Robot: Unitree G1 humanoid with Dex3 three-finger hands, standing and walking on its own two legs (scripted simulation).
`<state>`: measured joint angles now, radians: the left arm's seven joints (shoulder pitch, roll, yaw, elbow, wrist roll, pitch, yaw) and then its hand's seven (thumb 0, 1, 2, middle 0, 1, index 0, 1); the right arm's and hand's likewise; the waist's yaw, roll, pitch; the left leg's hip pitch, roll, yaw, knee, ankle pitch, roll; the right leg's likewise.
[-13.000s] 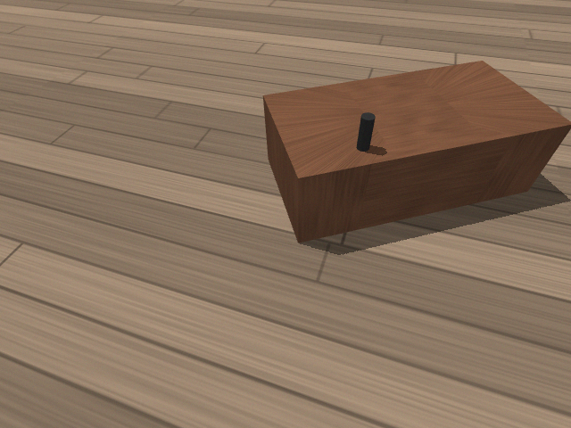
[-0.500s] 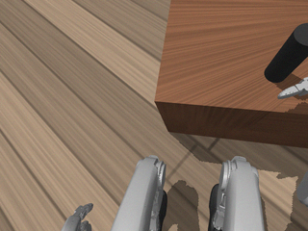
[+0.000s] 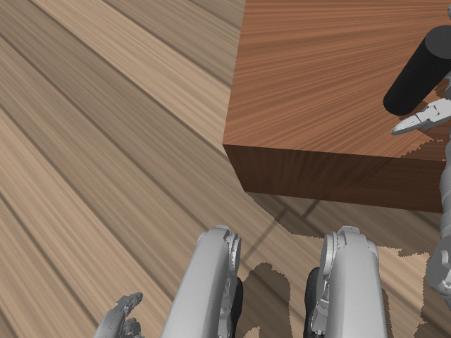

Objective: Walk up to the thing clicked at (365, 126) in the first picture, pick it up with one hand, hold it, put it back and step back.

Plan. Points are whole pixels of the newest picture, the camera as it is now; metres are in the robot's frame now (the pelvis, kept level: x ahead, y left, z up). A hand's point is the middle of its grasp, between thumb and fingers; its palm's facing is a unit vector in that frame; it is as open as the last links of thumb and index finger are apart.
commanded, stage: close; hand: right
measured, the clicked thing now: (419, 77) +0.52 -0.24 +0.01
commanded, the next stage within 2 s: settle in 0.48 s
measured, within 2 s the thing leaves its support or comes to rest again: leaves its support in 0.84 s
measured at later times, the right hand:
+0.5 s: hand (426, 67) +0.53 -0.25 +0.02, palm faces +0.15 +0.99 -0.02, open 8.5 cm
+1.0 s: hand (446, 43) +0.53 -0.25 +0.06, palm faces +0.14 +0.99 -0.03, open 8.2 cm
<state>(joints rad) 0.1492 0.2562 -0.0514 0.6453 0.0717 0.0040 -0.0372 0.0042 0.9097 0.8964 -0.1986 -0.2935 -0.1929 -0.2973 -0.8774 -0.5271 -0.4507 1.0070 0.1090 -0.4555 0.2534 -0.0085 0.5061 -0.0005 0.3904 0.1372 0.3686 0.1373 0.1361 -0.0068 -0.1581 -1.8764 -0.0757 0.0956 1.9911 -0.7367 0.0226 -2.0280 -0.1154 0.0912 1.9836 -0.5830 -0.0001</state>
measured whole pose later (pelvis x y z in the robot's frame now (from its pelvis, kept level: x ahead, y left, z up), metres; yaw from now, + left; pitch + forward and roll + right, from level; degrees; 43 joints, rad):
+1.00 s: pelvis +0.00 +0.00 +0.02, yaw +0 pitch +35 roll +6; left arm 0.19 0.24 -0.06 0.65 0.04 0.03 -0.01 0.00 0.91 0.88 -0.20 -0.29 -0.19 -0.29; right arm -0.92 -0.58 -0.43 0.96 0.09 -0.34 0.22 0.02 0.22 -0.99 0.94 1.16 0.89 1.13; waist 0.16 -0.02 -0.16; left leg -1.81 -0.08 0.10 1.91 -0.72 0.02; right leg -1.96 -0.11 0.09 1.91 -0.58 0.00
